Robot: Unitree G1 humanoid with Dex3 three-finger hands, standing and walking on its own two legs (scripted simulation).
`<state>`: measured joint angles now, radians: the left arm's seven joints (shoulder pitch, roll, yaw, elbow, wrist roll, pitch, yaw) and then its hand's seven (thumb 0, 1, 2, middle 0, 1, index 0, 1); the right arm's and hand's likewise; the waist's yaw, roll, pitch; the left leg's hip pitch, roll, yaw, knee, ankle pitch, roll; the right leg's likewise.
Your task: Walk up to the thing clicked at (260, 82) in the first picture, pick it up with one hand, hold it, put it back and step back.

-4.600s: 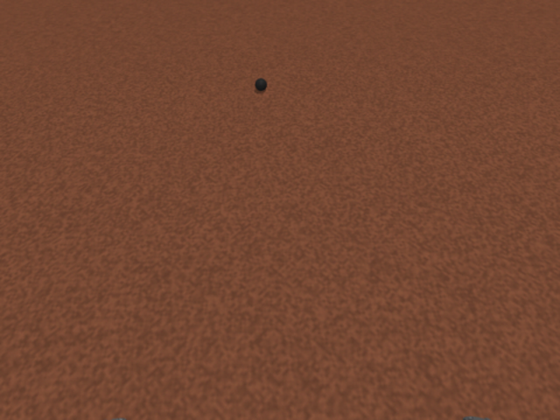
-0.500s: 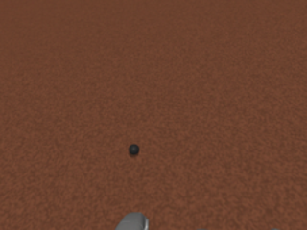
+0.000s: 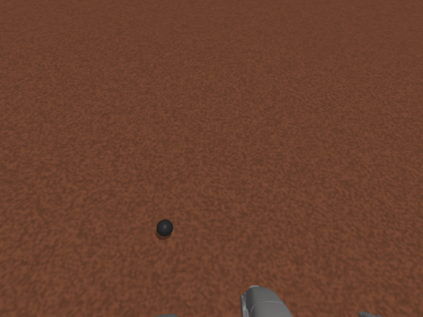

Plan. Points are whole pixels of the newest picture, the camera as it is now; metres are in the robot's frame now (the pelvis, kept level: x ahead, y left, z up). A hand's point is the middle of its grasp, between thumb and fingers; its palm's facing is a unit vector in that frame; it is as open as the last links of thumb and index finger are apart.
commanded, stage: walk up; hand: left
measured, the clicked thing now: (164, 227) +0.58 +0.20 -0.73
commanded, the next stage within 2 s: none
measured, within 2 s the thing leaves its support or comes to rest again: neither
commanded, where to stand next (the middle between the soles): +0.20 -0.03 m, yaw -1 degrees
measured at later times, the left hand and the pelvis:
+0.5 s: hand (100, 304) +0.16 +0.24 -0.13, palm faces -0.04 -0.90 -0.43, open 7.4 cm; pelvis +0.09 -0.03 -0.01, yaw -1 degrees
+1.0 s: hand (98, 315) +0.14 +0.24 -0.16, palm faces +0.01 -0.94 -0.35, open 7.4 cm; pelvis +0.11 -0.02 +0.00, yaw +0 degrees
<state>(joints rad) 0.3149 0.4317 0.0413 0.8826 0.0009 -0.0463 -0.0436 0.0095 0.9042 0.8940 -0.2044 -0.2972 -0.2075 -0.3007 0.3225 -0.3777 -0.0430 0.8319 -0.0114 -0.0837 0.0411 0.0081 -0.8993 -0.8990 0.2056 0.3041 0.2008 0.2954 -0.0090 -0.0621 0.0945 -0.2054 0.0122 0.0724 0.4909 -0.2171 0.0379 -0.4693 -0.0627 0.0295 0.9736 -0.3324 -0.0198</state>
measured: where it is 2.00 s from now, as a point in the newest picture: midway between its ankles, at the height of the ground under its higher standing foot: outside the picture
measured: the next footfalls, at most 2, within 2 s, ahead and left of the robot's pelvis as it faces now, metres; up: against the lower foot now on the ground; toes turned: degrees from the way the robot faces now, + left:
right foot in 0.20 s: +0.18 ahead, -0.15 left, +0.00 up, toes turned -2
left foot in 0.56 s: +0.19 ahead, +0.11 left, +0.00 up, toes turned +0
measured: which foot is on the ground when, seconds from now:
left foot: down 0.00-0.22, up 0.24-0.54, down 0.56-1.00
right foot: up 0.00-0.18, down 0.20-1.00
